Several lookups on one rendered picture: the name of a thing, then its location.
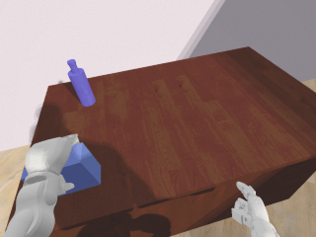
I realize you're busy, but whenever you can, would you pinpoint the table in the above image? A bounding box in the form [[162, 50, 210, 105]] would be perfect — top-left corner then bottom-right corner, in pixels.
[[5, 46, 316, 237]]

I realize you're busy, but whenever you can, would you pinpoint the sponge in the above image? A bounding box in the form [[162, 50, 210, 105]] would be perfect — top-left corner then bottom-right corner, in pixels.
[[21, 142, 101, 197]]

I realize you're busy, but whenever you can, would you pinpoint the robot right forearm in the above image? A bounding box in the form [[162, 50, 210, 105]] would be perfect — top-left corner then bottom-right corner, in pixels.
[[250, 219, 279, 237]]

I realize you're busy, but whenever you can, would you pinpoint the robot left hand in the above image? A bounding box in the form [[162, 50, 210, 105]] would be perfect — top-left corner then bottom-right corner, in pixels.
[[25, 133, 80, 196]]

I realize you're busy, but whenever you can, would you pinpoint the robot right hand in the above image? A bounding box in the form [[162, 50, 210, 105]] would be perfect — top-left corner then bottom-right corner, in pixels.
[[231, 182, 270, 228]]

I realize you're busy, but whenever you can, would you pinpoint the robot left forearm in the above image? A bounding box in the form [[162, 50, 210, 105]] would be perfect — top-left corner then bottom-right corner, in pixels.
[[2, 171, 60, 237]]

